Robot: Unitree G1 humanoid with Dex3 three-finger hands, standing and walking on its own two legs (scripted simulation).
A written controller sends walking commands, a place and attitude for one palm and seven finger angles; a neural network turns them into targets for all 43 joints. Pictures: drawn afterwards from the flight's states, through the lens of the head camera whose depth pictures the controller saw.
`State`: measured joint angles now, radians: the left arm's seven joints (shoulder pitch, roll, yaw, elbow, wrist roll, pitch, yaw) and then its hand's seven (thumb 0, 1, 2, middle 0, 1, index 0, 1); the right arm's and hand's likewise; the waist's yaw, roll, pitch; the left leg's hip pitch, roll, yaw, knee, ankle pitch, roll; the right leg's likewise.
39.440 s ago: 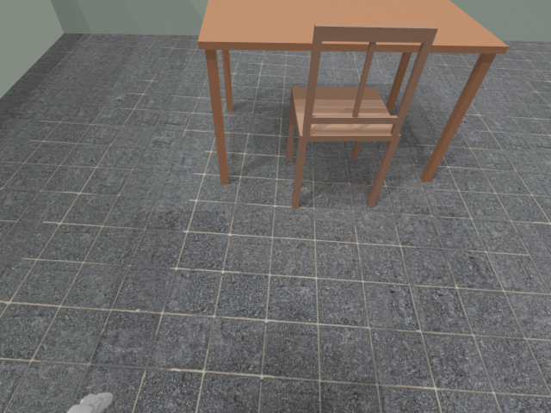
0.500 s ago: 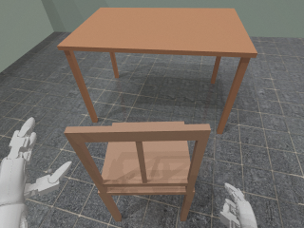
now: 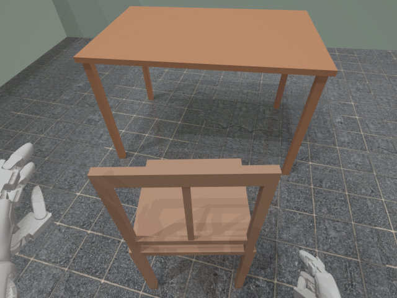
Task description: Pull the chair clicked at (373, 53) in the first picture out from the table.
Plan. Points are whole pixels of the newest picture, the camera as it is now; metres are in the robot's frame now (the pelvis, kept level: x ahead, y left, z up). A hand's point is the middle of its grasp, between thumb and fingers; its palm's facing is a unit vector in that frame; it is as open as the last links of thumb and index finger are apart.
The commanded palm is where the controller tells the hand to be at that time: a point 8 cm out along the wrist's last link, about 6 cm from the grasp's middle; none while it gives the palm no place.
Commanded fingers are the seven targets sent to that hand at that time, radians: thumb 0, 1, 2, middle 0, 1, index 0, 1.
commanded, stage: draw the hand back to the body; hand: left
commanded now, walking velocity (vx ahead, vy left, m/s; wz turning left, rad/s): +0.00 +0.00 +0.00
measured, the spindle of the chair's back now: (188, 215) +0.34 +0.08 -0.10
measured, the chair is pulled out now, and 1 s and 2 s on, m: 0.55 0.55 0.55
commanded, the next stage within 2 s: step back with the hand held close in 0.04 s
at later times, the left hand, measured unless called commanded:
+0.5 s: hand (57, 224) +0.18 +0.24 +0.14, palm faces +0.33 -0.79 -0.51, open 7.4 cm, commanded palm +0.12 +0.29 +0.17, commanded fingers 0.00 0.90 0.90 -0.20 -0.30 -0.20 -0.30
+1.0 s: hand (29, 259) +0.12 +0.25 +0.15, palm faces +0.43 -0.76 -0.49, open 7.4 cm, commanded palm +0.07 +0.28 +0.17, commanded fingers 0.00 0.90 0.90 -0.20 -0.30 -0.20 -0.30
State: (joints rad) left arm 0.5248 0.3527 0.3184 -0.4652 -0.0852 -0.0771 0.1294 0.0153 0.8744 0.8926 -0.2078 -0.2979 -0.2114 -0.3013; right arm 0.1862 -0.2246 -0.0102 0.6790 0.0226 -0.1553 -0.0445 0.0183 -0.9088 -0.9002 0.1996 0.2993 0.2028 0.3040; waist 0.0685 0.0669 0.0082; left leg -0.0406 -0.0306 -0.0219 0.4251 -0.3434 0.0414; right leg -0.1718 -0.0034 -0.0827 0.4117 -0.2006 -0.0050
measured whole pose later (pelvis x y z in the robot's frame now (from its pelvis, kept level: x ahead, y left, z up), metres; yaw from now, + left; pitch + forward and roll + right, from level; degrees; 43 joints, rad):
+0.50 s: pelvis -0.02 +0.00 -0.01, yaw +0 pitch +2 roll +0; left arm 0.59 0.40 0.36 -0.50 -0.08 -0.11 0.12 0.01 0.89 0.90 -0.21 -0.30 -0.21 -0.30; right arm 0.15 -0.23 -0.02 0.60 0.03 -0.05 -0.08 0.02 -0.91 -0.90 0.20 0.30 0.20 0.30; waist 0.01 0.06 0.02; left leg -0.20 -0.05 -0.01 0.51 -0.34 0.04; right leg -0.34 -0.02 -0.07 0.50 -0.20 -0.01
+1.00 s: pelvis -0.07 -0.02 -0.01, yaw +0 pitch +3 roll -1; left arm 0.59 0.44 0.41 -0.55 -0.05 -0.10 0.19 0.02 0.88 0.90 -0.21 -0.30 -0.22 -0.30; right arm 0.20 -0.23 0.00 0.59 0.03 -0.04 -0.10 0.02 -0.91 -0.90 0.20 0.30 0.20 0.30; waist 0.01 0.00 -0.03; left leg -0.35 -0.03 -0.03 0.63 -0.32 0.02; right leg -0.44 -0.01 -0.10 0.54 -0.16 -0.02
